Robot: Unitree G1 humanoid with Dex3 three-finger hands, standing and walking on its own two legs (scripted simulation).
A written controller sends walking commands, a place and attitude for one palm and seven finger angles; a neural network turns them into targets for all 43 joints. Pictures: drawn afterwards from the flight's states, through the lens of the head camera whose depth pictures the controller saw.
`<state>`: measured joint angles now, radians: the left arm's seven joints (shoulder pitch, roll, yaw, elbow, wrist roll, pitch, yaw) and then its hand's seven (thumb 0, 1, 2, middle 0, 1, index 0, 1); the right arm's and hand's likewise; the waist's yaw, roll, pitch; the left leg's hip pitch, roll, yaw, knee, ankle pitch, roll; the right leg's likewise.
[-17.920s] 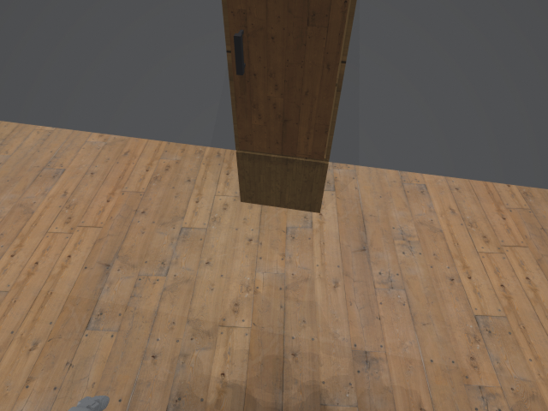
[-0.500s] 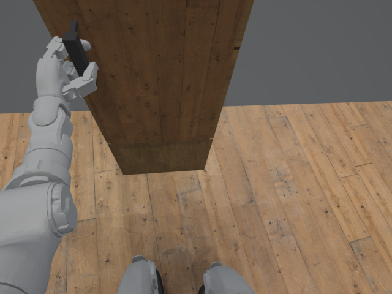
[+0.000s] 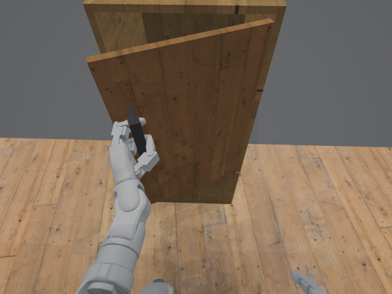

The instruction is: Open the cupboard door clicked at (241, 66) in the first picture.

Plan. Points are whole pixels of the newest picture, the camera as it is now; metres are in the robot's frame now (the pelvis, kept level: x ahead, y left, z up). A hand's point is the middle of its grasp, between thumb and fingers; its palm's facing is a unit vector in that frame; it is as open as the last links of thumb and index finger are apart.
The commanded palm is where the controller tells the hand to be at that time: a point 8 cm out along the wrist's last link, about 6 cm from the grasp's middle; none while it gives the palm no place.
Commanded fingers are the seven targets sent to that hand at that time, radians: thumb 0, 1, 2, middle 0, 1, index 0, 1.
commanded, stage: pull the door open along its arc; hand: left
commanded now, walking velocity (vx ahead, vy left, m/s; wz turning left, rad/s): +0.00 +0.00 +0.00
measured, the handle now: (137, 133) +0.44 +0.14 +0.07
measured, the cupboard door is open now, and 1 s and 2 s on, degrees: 24 47 50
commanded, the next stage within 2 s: open thumb and fingers to let go in 0.40 s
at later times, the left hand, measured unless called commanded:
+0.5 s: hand (198, 197) +0.29 +0.00 +0.07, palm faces +0.26 -0.97 -0.04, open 6.4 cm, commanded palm +0.25 +0.05 +0.07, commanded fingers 0.00 0.83 0.87 -0.40 -1.34 -0.40 -1.34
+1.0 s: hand (189, 195) +0.29 +0.02 +0.07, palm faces +0.34 -0.94 -0.03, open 12.2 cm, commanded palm +0.25 +0.06 +0.07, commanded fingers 0.00 -0.50 0.30 -0.27 -1.00 -0.27 -1.00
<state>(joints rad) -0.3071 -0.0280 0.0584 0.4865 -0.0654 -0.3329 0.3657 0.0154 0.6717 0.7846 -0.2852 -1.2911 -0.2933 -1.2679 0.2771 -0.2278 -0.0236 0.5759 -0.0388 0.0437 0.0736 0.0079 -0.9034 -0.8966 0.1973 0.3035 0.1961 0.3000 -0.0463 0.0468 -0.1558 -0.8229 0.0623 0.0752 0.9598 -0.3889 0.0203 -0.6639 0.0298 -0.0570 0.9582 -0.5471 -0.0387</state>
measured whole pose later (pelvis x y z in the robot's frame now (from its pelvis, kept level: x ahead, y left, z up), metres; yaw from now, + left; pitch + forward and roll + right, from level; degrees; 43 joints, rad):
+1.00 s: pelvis +0.01 -0.05 +0.01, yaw +3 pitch +10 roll +3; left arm 0.13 -0.09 -0.23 0.12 0.04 -0.22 0.52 0.00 -0.22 0.42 -0.32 -1.23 -0.33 -1.23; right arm 0.22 -0.21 -0.01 0.56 -0.05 0.04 0.02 0.01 -0.90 -0.90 0.20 0.30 0.20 0.30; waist -0.01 0.04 -0.14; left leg -0.69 0.02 -0.02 0.88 -0.36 -0.04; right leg -0.55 0.03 -0.09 0.95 -0.57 -0.10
